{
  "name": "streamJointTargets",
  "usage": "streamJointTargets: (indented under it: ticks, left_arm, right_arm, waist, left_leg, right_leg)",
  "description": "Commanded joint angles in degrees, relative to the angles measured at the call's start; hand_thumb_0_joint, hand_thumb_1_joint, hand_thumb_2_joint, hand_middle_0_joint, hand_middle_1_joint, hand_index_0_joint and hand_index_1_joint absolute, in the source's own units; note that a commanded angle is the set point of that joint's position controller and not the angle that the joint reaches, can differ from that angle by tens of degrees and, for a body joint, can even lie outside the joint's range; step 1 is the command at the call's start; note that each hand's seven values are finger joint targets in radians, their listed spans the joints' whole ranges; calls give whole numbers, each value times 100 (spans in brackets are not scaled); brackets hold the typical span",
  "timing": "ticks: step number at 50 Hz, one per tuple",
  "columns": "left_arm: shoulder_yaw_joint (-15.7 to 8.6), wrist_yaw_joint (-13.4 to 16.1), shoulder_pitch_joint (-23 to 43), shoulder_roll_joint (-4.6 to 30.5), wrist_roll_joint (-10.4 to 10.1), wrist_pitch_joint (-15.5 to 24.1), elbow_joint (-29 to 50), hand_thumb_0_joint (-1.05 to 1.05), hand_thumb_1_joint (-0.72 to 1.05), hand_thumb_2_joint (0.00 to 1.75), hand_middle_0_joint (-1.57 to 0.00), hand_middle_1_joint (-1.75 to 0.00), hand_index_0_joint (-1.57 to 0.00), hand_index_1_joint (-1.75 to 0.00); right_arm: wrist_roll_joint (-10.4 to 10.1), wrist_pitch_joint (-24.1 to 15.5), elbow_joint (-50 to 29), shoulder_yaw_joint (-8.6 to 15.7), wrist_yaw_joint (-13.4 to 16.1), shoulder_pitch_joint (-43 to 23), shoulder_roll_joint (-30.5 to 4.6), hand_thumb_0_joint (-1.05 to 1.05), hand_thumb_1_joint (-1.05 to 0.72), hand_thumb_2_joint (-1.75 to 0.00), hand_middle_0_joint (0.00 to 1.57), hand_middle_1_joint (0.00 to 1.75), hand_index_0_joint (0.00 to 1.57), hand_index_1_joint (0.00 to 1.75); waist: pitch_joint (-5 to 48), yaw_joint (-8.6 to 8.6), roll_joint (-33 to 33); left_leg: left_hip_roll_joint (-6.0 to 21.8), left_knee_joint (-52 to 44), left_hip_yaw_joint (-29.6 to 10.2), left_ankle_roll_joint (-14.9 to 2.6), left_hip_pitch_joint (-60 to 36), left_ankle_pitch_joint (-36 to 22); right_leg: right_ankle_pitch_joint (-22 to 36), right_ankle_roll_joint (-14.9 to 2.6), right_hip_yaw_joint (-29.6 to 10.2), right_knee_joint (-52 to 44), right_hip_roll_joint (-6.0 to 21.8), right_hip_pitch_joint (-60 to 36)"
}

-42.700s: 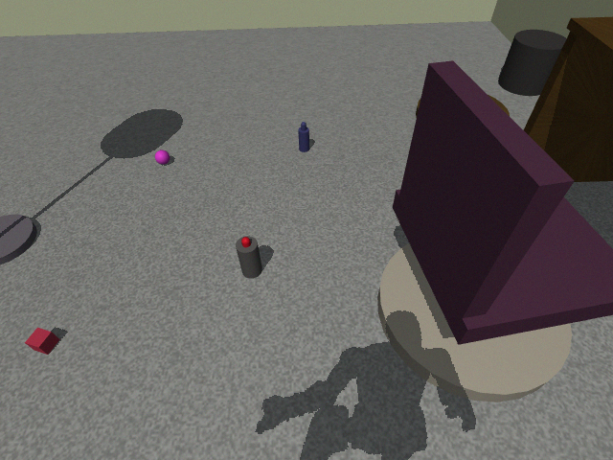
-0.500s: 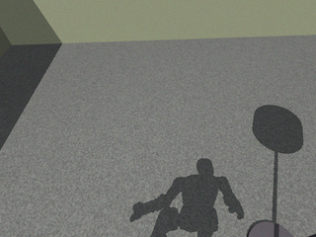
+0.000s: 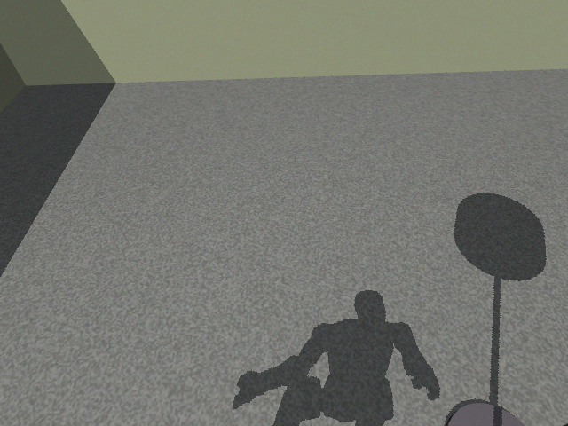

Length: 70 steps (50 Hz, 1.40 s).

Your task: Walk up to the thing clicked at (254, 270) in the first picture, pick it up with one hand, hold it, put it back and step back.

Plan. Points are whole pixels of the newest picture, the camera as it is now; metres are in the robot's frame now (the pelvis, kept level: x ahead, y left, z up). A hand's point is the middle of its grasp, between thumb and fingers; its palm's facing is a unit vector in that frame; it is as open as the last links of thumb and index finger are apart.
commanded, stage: stand
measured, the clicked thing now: out of the picture +0.05 -1.71 -0.68
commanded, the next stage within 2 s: walk up in 0.92 s
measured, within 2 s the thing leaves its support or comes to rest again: neither
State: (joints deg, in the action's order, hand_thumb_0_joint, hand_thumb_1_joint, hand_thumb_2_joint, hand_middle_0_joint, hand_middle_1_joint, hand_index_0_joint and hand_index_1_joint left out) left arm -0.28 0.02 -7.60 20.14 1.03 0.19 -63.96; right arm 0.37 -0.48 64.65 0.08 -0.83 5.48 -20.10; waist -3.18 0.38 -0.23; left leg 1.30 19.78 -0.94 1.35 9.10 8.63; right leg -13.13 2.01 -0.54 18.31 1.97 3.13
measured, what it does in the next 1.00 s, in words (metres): stands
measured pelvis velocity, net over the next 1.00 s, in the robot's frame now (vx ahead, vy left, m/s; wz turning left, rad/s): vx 0.00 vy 0.00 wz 0.00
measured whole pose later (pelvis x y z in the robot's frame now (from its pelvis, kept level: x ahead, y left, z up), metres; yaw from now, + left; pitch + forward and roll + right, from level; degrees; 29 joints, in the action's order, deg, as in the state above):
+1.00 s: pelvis +0.00 +0.00 +0.00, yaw +0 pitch -2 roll +0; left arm -2.1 -1.6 -10.3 21.0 2.0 0.1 -61.5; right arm 1.2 -1.0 61.8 1.8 -2.2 9.3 -20.0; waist -1.9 0.5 0.7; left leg 0.4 23.9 -1.0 -0.7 10.3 14.2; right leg -24.1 -0.7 -0.6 26.8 2.4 6.1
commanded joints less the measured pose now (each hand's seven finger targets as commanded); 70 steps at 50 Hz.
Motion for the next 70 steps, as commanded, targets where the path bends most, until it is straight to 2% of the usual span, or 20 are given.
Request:
streamJointTargets:
  ticks: [1, 6, 14, 24, 28, 45, 46, 47, 49, 51, 54, 56, 57, 58, 59, 60, 61, 63, 66, 70]
  left_arm:
    - [-245, 53, 165, 1236, -33, 128, 314, 0, 90, 90, -20, -30, -20, -30]
    - [-234, 47, 133, 1226, -26, 121, 292, 0, 90, 90, -20, -30, -20, -30]
    - [-247, 53, 114, 1248, -50, 135, 333, 0, 90, 90, -20, -30, -20, -30]
    - [-249, 48, 95, 1226, -36, 110, 331, 0, 90, 90, -20, -30, -20, -30]
    - [-250, 48, 112, 1243, -43, 132, 344, 0, 90, 90, -20, -30, -20, -30]
    - [-254, 42, 62, 1234, -32, 132, 357, 0, 90, 90, -20, -30, -20, -30]
    - [-515, -74, -112, 1534, 31, 168, 592, 0, 90, 90, -20, -30, -20, -30]
    - [-531, -116, -129, 1490, 97, 158, 604, 0, 90, 90, -20, -30, -20, -30]
    - [-525, -179, 55, 1215, 141, 127, 817, 0, 90, 90, -20, -30, -20, -30]
    - [-575, -184, 99, 1225, 117, 145, 946, 0, 90, 90, -20, -30, -20, -30]
    - [-632, -283, -402, 1218, 38, 215, 1048, 0, 90, 90, -20, -30, -20, -30]
    - [-735, -251, -1379, 1203, 98, 266, 742, 0, 90, 90, -20, -30, -20, -30]
    - [-850, -184, -2129, 1431, 119, 282, 525, 0, 90, 90, -20, -30, -20, -30]
    - [-1022, -107, -2537, 2057, 227, 323, 595, 0, 90, 90, -20, -30, -20, -30]
    - [-1048, -93, -1670, 2423, 234, 329, 966, 0, 90, 90, -20, -30, -20, -30]
    - [-988, -108, -980, 2229, 154, 347, 1286, 0, 90, 90, -20, -30, -20, -30]
    - [-901, -110, -681, 1926, 84, 380, 1377, 0, 90, 90, -20, -30, -20, -30]
    - [-819, -93, -609, 1661, 47, 451, 1485, 0, 90, 90, -20, -30, -20, -30]
    - [-829, -109, -760, 1641, 57, 497, 1595, 0, 90, 90, -20, -30, -20, -30]
    - [-824, -104, -1460, 1653, 8, 468, 1628, 0, 90, 90, -20, -30, -20, -30]
  right_arm:
    - [4, -102, -344, 236, 112, -246, -1253, 0, -90, -90, 20, 30, 20, 30]
    - [-2, -91, -311, 246, 97, -221, -1262, 0, -90, -90, 20, 30, 20, 30]
    - [2, -126, -326, 242, 110, -174, -1249, 0, -90, -90, 20, 30, 20, 30]
    - [5, -117, -332, 231, 114, -139, -1259, 0, -90, -90, 20, 30, 20, 30]
    - [-7, -118, -348, 236, 112, -137, -1254, 0, -90, -90, 20, 30, 20, 30]
    - [-1, -115, -407, 238, 110, -165, -1254, 0, -90, -90, 20, 30, 20, 30]
    - [51, -156, -591, 487, -3, 324, -1544, 0, -90, -90, 20, 30, 20, 30]
    - [106, -149, -546, 552, -38, 526, -1669, 0, -90, -90, 20, 30, 20, 30]
    - [144, -139, -676, 690, -56, 679, -1839, 0, -90, -90, 20, 30, 20, 30]
    - [179, -202, -842, 799, -47, 810, -1955, 0, -90, -90, 20, 30, 20, 30]
    - [184, -210, -1227, 812, -63, 345, -1884, 0, -90, -90, 20, 30, 20, 30]
    - [154, -131, -1466, 757, -100, -217, -1611, 0, -90, -90, 20, 30, 20, 30]
    - [162, -80, -1578, 663, -85, -283, -1263, 0, -90, -90, 20, 30, 20, 30]
    - [112, -69, -1779, 506, -75, -234, -789, 0, -90, -90, 20, 30, 20, 30]
    - [107, -34, -1754, 608, -16, -34, -1145, 0, -90, -90, 20, 30, 20, 30]
    - [51, -70, -1547, 678, -26, 362, -1469, 0, -90, -90, 20, 30, 20, 30]
    - [33, -106, -1374, 707, -72, 702, -1525, 0, -90, -90, 20, 30, 20, 30]
    - [54, -130, -1284, 689, -120, 1013, -1436, 0, -90, -90, 20, 30, 20, 30]
    - [69, -101, -1412, 680, -240, 1071, -1316, 0, -90, -90, 20, 30, 20, 30]
    - [126, -131, -1816, 622, -277, 467, -1185, 0, -90, -90, 20, 30, 20, 30]
  waist:
    - [423, -17, 28]
    - [294, -37, 36]
    - [502, -30, -19]
    - [383, -12, -36]
    - [450, -22, 58]
    - [442, -21, 9]
    - [893, -83, 66]
    - [561, -120, -194]
    - [-259, -241, -733]
    - [-544, -326, -828]
    - [-106, -5, -1035]
    - [212, 583, -855]
    - [346, 914, 11]
    - [78, 1137, 1655]
    - [-461, 728, 1042]
    - [-830, 336, 489]
    - [-997, 127, 376]
    - [-854, -14, 538]
    - [-702, 23, 704]
    - [-483, 379, 723]
  left_leg:
    - [597, -191, -442, -239, -353, -783]
    - [569, -258, -493, -238, -248, -282]
    - [598, -120, -439, -241, -432, -1099]
    - [592, -224, -481, -256, -313, -695]
    - [598, -140, -476, -258, -396, -1071]
    - [595, -130, -471, -282, -367, -813]
    - [317, -1, -510, -592, -432, 1784]
    - [496, -219, -896, -705, -250, 2924]
    - [1171, -846, -1914, -1103, -432, 3590]
    - [1798, -1064, -2595, -1624, -395, 2746]
    - [1550, -935, -1936, -1430, -52, 2455]
    - [820, 74, -849, -939, 1014, 1996]
    - [347, 1318, -373, -676, 1904, 2234]
    - [-700, 3219, -62, -371, 3405, 2773]
    - [-519, 3782, -786, -261, 3394, 2305]
    - [-107, 3843, -953, -287, 3158, 1704]
    - [27, 3876, -927, -271, 3008, 1387]
    - [84, 3669, -858, -197, 2542, 914]
    - [170, 2981, -673, -67, 2256, 721]
    - [94, 1944, -159, -146, 2217, 416]
  right_leg:
    - [712, -262, -317, -348, 548, 314]
    - [393, -279, -335, -405, 542, 408]
    - [960, -279, -343, -307, 565, 263]
    - [667, -283, -315, -319, 553, 268]
    - [903, -265, -315, -326, 568, 264]
    - [742, -260, -327, -353, 565, 301]
    - [-1480, -520, -111, 127, 198, 124]
    - [-2319, -588, -199, 448, 194, 653]
    - [-1984, -489, 274, 1509, -132, 2091]
    - [-1770, -429, -117, 2315, 142, 2579]
    - [-1482, -444, -190, 1652, 318, 1761]
    - [-268, -426, 279, 650, -51, -164]
    - [-316, -360, 103, 298, -88, -1252]
    - [-2576, -612, -2247, -872, 1148, -1454]
    - [-4095, -1057, -3678, -1592, 2186, -206]
    - [-3821, -1261, -3309, -1519, 2149, 187]
    - [-2981, -1241, -2561, -1397, 1731, 256]
    - [-1757, -1048, -1529, -1311, 1286, 444]
    - [-628, -1285, -820, -1090, 1268, 257]
    - [1412, -1156, -252, -376, 1112, -412]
